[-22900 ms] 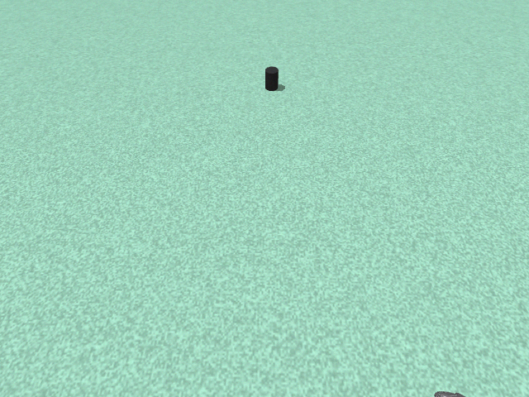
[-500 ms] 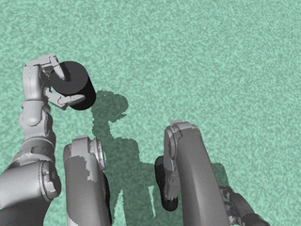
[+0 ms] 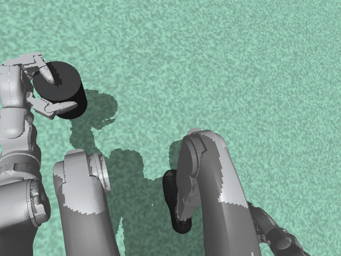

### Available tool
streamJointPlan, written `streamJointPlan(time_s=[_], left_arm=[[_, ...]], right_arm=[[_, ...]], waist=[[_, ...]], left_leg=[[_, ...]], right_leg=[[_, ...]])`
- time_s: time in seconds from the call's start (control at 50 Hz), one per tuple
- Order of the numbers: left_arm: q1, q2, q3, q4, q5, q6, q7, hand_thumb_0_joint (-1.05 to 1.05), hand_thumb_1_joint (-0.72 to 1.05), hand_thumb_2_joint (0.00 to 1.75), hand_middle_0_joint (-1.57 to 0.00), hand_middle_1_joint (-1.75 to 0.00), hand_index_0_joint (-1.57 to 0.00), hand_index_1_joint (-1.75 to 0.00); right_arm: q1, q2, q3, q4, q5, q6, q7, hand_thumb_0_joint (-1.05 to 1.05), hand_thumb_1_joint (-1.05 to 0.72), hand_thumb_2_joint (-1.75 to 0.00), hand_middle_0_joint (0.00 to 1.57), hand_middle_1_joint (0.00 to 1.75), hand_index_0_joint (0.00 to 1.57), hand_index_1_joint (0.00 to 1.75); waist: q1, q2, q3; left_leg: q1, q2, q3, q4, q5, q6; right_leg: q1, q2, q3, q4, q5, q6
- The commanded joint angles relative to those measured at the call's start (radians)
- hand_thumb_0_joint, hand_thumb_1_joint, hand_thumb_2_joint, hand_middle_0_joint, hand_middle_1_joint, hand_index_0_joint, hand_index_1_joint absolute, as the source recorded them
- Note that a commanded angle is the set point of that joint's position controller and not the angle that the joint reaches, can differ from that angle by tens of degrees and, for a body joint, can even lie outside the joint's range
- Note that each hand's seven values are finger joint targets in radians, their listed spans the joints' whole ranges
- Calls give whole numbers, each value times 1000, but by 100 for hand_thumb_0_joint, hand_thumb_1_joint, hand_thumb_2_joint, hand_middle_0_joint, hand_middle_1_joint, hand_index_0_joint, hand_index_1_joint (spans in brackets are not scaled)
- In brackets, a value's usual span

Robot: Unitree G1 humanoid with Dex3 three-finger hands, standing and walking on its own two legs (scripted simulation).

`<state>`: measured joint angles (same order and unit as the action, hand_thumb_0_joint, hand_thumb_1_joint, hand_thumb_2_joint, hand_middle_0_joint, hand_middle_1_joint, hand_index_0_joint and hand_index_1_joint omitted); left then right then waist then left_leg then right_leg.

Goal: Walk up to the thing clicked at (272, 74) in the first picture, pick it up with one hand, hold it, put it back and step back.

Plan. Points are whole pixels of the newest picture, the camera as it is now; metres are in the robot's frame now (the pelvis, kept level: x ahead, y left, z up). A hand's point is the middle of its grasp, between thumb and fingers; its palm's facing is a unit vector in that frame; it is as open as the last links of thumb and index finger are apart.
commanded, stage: crouch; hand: left
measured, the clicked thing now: (64, 93) +0.47 +0.18 -0.15
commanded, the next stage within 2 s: lower in 0.02 s
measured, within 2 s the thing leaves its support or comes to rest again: rests again in 1.02 s
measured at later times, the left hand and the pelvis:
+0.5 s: hand (58, 94) +0.47 +0.20 -0.16, palm faces -0.01 -1.00 -0.04, open 8.2 cm; pelvis -0.01 +0.01 -0.01, yaw -4 degrees
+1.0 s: hand (61, 96) +0.48 +0.20 -0.19, palm faces +0.03 -1.00 -0.04, open 8.3 cm; pelvis -0.02 +0.01 -0.01, yaw -7 degrees
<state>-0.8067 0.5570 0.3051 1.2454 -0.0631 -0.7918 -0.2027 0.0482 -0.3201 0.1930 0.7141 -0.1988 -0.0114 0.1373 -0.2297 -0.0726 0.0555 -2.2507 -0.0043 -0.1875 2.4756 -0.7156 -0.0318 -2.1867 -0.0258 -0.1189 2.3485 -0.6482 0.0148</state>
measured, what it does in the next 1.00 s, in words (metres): stands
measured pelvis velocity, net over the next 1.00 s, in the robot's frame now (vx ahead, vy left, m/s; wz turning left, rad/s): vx -0.02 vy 0.01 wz -0.12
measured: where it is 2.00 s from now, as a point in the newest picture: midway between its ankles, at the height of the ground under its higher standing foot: (141, 225)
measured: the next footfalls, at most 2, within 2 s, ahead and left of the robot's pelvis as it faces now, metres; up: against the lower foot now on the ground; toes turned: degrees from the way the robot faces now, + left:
none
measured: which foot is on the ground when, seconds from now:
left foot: down 0.00-1.00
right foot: down 0.00-1.00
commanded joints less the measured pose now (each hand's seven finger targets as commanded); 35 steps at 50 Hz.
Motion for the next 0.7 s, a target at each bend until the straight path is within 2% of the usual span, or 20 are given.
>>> streamJointPlan(time_s=[0.0,0.02,0.04,0.06,0.08,0.12,0.16,0.18,0.2,0.24,0.28,0.32,0.36,0.4,0.46,0.48,0.54,0.56,0.62,0.68], left_arm=[[-396,96,18,-208,-23,-116,12,0,3,122,-122,-139,-124,-139],[-405,88,3,-198,-22,-118,13,0,3,124,-122,-140,-124,-140],[-419,101,17,-217,-26,-124,17,0,0,124,-123,-141,-125,-141],[-428,101,3,-216,-24,-127,17,0,1,123,-123,-141,-125,-140],[-414,104,6,-214,-22,-126,19,0,2,123,-122,-140,-124,-140],[-409,102,-5,-184,-18,-127,24,0,1,119,-123,-138,-124,-139],[-413,106,-9,-151,-18,-133,34,0,-2,118,-123,-137,-123,-138],[-374,99,-8,-96,-16,-135,37,0,-2,120,-123,-138,-123,-140],[-374,110,-9,-82,-14,-141,43,0,-2,119,-123,-138,-123,-139],[-426,144,-9,-130,-17,-167,46,0,-5,119,-124,-139,-125,-140],[-405,134,-21,-92,-20,-177,42,0,-3,121,-123,-140,-125,-141],[-415,160,-15,-72,-20,-191,46,0,-3,122,-123,-141,-125,-141],[-426,185,-9,-82,-20,-208,54,0,-3,122,-122,-140,-123,-141],[-489,228,-2,-95,-18,-225,67,0,-3,122,-121,-139,-122,-140],[-449,227,-12,-55,-10,-239,89,0,-3,125,-119,-139,-119,-141],[-473,239,-13,-63,-9,-249,93,0,-1,126,-119,-140,-120,-141],[-441,255,-10,-32,0,-261,109,0,-1,126,-118,-139,-118,-141],[-463,275,-10,-26,3,-268,112,0,1,125,-119,-139,-119,-140],[-435,278,-23,13,14,-281,127,0,-3,125,-119,-138,-119,-140],[-425,303,-21,31,16,-293,130,0,-2,124,-117,-138,-117,-139]], right_arm=[[163,-285,-67,-6,-15,4,-12,0,-90,-91,20,30,20,30],[153,-281,-58,-6,-16,5,-9,0,-90,-91,20,30,20,30],[156,-284,-57,-11,-20,6,-7,0,-90,-91,20,30,20,30],[153,-293,-53,-13,-22,6,-8,0,-90,-90,20,30,20,30],[152,-295,-51,-17,-22,7,-5,0,-90,-90,20,30,20,30],[147,-299,-41,-16,-26,8,-2,0,-91,-91,20,30,20,30],[126,-300,-28,-32,-29,8,0,0,-91,-91,20,30,20,30],[128,-306,-18,-26,-34,8,1,0,-91,-91,20,30,20,30],[113,-312,-9,-31,-39,7,0,0,-91,-91,20,30,20,30],[98,-318,6,-42,-47,6,2,0,-91,-90,20,30,20,30],[90,-328,22,-47,-55,3,5,0,-91,-90,20,30,20,30],[74,-338,37,-55,-61,0,5,0,-91,-91,20,30,20,30],[63,-345,54,-59,-72,-2,2,0,-91,-91,20,30,20,30],[48,-352,69,-65,-80,-5,1,0,-91,-91,20,30,20,30],[31,-353,93,-63,-94,-6,2,0,-91,-91,20,30,20,30],[28,-360,101,-66,-100,-7,1,0,-91,-91,20,30,20,30],[14,-367,118,-69,-112,-5,0,0,-91,-91,20,30,20,30],[5,-373,127,-72,-116,-5,-1,0,-91,-91,20,30,20,30],[-18,-377,144,-80,-126,-1,-2,0,-91,-91,20,30,20,30],[-33,-386,164,-88,-137,0,-4,0,-90,-91,20,30,20,30]], waist=[[-73,331,-684],[-87,333,-667],[-83,324,-685],[-94,343,-675],[-88,358,-671],[-98,345,-660],[-111,323,-618],[-121,304,-597],[-127,289,-568],[-130,316,-587],[-143,335,-585],[-154,351,-558],[-156,368,-568],[-172,395,-547],[-182,392,-525],[-196,402,-518],[-201,421,-507],[-212,437,-487],[-220,423,-453],[-233,438,-446]], left_leg=[[452,7,74,-263,195,21],[438,7,73,-257,189,22],[435,5,75,-250,179,24],[449,7,67,-259,181,20],[453,6,65,-262,187,18],[455,8,58,-256,194,18],[405,6,56,-246,158,22],[403,7,51,-239,159,24],[386,7,47,-231,149,26],[412,8,40,-227,154,23],[449,11,27,-229,175,17],[453,15,17,-233,146,14],[478,16,11,-221,169,11],[464,19,6,-219,147,11],[477,23,-4,-210,157,10],[481,25,-12,-210,162,8],[519,29,-23,-209,191,4],[509,30,-33,-217,173,1],[500,32,-45,-213,158,2],[519,34,-59,-213,179,0]], right_leg=[[388,48,-68,-209,233,-36],[387,48,-72,-207,230,-35],[406,51,-69,-216,227,-33],[390,49,-79,-208,227,-35],[392,49,-81,-203,230,-36],[386,51,-88,-201,234,-35],[381,55,-90,-207,210,-34],[391,57,-97,-209,214,-30],[386,58,-101,-210,207,-28],[386,61,-105,-206,213,-30],[387,63,-119,-198,229,-29],[369,64,-127,-197,208,-30],[390,67,-131,-193,231,-29],[385,67,-134,-193,218,-30],[398,71,-144,-195,233,-25],[399,71,-148,-190,239,-24],[402,73,-156,-190,261,-22],[392,74,-164,-185,247,-24],[389,77,-175,-184,242,-21],[399,81,-185,-186,262,-18]])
